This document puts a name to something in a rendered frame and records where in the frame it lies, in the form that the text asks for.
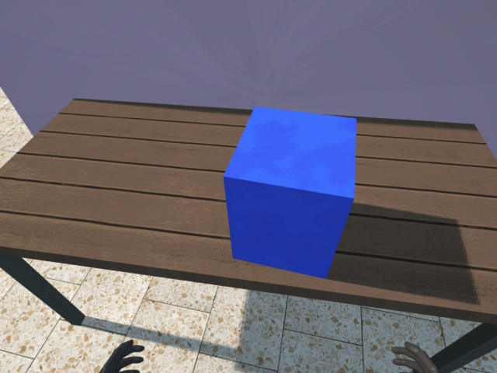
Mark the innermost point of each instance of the left robot hand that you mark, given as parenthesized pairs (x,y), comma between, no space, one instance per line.
(117,361)

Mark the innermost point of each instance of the table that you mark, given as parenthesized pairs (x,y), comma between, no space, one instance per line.
(139,188)

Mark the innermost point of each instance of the right robot hand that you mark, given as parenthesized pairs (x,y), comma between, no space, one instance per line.
(422,363)

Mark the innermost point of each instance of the carton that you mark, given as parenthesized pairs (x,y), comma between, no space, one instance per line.
(289,189)

